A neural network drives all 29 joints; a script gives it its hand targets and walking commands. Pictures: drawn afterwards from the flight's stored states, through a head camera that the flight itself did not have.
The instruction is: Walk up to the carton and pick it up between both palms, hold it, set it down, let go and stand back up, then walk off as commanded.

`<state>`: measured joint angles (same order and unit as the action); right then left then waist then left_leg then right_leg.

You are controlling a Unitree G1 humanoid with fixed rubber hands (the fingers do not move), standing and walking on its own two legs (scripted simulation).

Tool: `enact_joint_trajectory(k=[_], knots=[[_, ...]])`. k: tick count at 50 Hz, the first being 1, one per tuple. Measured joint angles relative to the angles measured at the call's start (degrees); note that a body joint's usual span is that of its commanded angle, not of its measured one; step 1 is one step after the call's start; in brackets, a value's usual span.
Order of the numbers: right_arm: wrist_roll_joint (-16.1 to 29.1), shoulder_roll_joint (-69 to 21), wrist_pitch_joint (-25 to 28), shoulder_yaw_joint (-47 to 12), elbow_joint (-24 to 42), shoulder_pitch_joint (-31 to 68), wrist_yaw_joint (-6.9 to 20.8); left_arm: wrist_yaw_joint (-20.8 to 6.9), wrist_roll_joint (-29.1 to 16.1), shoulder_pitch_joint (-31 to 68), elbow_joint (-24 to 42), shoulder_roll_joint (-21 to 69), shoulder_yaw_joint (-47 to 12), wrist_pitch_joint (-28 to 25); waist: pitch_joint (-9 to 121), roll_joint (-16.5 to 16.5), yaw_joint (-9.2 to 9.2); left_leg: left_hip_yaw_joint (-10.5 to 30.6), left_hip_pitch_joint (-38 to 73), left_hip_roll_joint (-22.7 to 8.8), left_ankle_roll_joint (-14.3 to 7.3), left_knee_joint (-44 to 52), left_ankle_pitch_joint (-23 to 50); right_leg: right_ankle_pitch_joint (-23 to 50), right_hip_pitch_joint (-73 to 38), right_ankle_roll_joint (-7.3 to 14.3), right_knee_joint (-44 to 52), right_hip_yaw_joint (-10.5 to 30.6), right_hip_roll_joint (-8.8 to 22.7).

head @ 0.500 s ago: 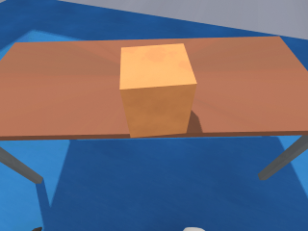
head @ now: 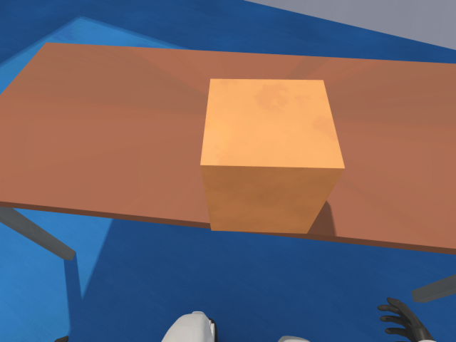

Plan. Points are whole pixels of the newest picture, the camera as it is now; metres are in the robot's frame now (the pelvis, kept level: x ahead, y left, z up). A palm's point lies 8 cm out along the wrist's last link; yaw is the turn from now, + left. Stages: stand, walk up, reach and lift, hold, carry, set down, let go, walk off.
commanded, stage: walk up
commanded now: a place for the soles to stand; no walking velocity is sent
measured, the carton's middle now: (262, 162) +0.43 -0.03 +0.01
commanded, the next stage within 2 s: reach and lift in 1.50 s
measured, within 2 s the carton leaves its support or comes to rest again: neither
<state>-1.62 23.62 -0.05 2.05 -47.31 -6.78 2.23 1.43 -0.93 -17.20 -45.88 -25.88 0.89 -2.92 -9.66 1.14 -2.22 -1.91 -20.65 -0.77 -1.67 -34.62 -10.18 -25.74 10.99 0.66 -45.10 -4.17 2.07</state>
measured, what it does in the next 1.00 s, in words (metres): steps on the spot: right foot, then left foot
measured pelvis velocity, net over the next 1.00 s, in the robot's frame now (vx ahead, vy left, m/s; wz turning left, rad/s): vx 0.00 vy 0.02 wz -0.05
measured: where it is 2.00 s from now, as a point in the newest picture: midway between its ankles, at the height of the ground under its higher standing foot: outside the picture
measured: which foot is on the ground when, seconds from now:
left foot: down 0.00-0.22, up 0.24-0.44, down 0.46-1.00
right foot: up 0.00-0.18, down 0.20-1.00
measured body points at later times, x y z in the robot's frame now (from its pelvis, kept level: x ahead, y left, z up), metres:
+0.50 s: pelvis +0.01 +0.03 +0.00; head +0.06 +0.02 +0.45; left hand +0.11 +0.38 -0.08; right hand +0.12 -0.29 -0.12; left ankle +0.03 +0.17 -0.72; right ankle +0.02 -0.12 -0.72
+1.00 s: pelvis +0.00 +0.02 +0.02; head +0.01 +0.02 +0.47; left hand +0.11 +0.35 -0.09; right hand +0.12 -0.31 -0.09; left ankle +0.03 +0.17 -0.72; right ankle +0.02 -0.12 -0.72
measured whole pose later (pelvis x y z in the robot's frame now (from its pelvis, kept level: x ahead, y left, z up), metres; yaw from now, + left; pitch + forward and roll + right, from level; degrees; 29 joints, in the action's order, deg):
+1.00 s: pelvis +0.00 +0.02 +0.02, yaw -3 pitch -3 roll +0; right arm 0.2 24.6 -0.1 0.3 -60.3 -1.5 1.1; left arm -0.5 0.3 -7.4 -60.5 -24.2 -0.5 -1.9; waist -3.2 0.7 -0.6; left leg 0.6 -9.5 -2.4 2.1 -22.6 -10.7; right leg -9.7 10.0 -1.8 -22.0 1.0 1.6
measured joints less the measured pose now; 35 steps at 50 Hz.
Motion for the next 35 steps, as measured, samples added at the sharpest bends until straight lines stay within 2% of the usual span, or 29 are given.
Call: enact_joint_trajectory(k=[2, 4, 7, 10, 12, 14, 17, 19, 21, 23, 24, 27, 29, 30, 32, 35], knots=[[0.64, 0.08, -0.07, 0.3, 0.63, 0.63, -0.41, 0.26, -0.23, 0.66, 0.05, 0.45, -0.49, 0.68, -0.21, -0.09, 0.5, 0.06, 0.48, -0.28, -0.31, -0.3, -1.17, -5.81, 3.95, 0.53, -8.78, 1.93, -1.26], [0.5, 0.15, -0.66, 0.4, 1.26, 1.0, -0.68, 0.24, -0.13, 0.44, 0.0, 0.52, -0.53, 1.05, 0.55, -0.59, 0.93, -0.24, 0.92, -0.52, -0.33, 0.39, -1.29, -7.45, 6.28, 1.25, -10.73, 2.56, -1.44], [0.09, 1.04, -1.24, 0.77, 2.34, 1.45, -0.76, 0.22, 0.27, -0.37, -0.49, 0.72, -0.2, 0.92, 1.4, -0.53, 1.71, -0.74, 0.66, -0.79, -0.15, 0.08, -1.68, -5.17, 6.82, 1.28, -4.16, 1.87, -0.5], [0.35, 2.02, -2.14, 1.25, 2.63, 1.59, -0.52, 0.5, 0.85, -1.18, -1.66, 0.59, 0.43, 0.55, 1.8, 0.2, 2.04, -0.97, -0.22, -1.25, 0.39, -2.94, -3.47, 3.75, 4.0, 1.01, 7.25, 0.99, -0.6], [0.83, 2.41, -3.1, 1.62, 2.09, 1.39, -0.41, 0.82, 1.76, -1.42, -2.68, 0.68, 0.65, 0.18, 2.23, 1.57, 2.0, -0.03, -1.4, -1.6, 0.69, -6.28, -7.38, 7.14, 3.99, -0.01, 7.71, 0.61, -1.23], [1.05, 2.04, -4.23, 1.68, 1.48, 1.1, -0.46, 0.91, 2.27, -1.81, -2.82, 0.09, 0.66, -0.06, 2.94, 1.03, 1.26, 2.78, -3.35, 0.85, 0.66, -13.52, -15.25, 6.54, 4.72, -0.19, 7.26, 1.58, -0.42], [1.7, 2.04, -4.15, 1.78, 1.36, 0.36, -0.69, 1.04, 2.24, -1.27, -2.52, -0.46, 0.88, -0.29, 2.8, 1.01, 1.04, 6.44, -4.19, 3.12, 0.75, -19.73, -18.25, 7.52, 4.68, -0.62, 9.35, 2.6, 0.91], [2.08, 2.17, -3.5, 1.47, 1.01, -0.49, -0.77, 0.81, 2.44, -0.36, -1.99, -0.9, 1.09, -0.29, 2.78, 1.2, 0.95, 6.2, -2.21, 2.32, 1.18, -15.87, -17.67, 8.33, 5.01, -1.27, 10.23, 3.05, 1.57], [2.2, 2.05, -2.91, 1.11, 0.15, -1.15, -0.85, 0.46, 2.31, 0.72, -1.21, -1.68, 1.3, 0.02, 2.75, 1.05, 1.19, 4.34, 1.29, 0.84, 1.45, -8.1, -15.29, 8.0, 5.76, -1.92, 9.26, 3.21, 2.3], [1.71, 1.88, -2.04, 1.0, -1.07, -1.55, -1.13, 0.09, 1.83, 2.31, -0.8, -2.39, 1.34, 0.69, 2.51, 0.82, 1.83, 3.4, 4.72, 0.5, 1.31, 0.28, -6.92, 6.52, 6.88, -2.78, 6.39, 3.0, 3.22], [1.3, 1.32, -1.57, 0.83, -1.92, -1.43, -1.37, -0.01, 1.5, 3.45, -0.81, -2.49, 1.51, 1.16, 1.85, 0.01, 1.59, 2.92, 4.93, 1.05, 1.77, 0.04, -5.49, 6.05, 7.2, -2.34, 5.0, 3.68, 3.71], [1.21, 0.07, -0.56, -0.44, -3.25, -1.63, -1.43, -0.26, 0.7, 5.14, -1.76, -1.88, 1.15, 2.14, 2.62, -0.19, 1.78, 3.03, 4.5, 0.29, 2.39, -1.71, -7.57, -1.3, 6.72, -0.4, 4.69, 4.75, 1.48], [1.5, -0.29, -0.19, -1.25, -4.03, -1.33, -1.51, -0.57, 0.48, 6.07, -2.98, -1.23, 0.85, 2.06, 3.28, -0.25, 2.08, 3.44, 4.57, -0.31, 2.72, -1.86, -8.07, 6.04, 5.3, -0.34, 8.51, 4.73, 0.62], [1.65, -0.4, -0.13, -1.52, -4.47, -0.87, -1.56, -0.7, 0.55, 6.38, -3.57, -0.91, 0.67, 1.86, 3.5, -0.44, 2.13, 3.42, 4.69, -0.46, 2.87, -1.85, -8.09, 9.83, 4.82, -1.16, 9.86, 4.77, 0.54], [1.88, -0.53, -0.16, -1.87, -5.31, 0.19, -1.52, -1.0, 0.85, 6.99, -4.98, -0.23, 0.09, 1.65, 3.96, -0.63, 2.32, 3.51, 5.21, -0.74, 3.07, -1.12, -7.7, 10.4, 3.96, -2.77, 11.21, 4.64, 0.36], [1.69, -0.42, -0.04, -2.14, -6.47, 1.27, -1.34, -1.5, 0.85, 7.65, -6.99, 0.68, -0.74, 1.6, 5.44, -1.01, 2.12, 3.36, 6.16, -1.0, 3.16, 1.23, -6.47, 10.38, 3.16, -3.11, 13.26, 4.68, 0.15]])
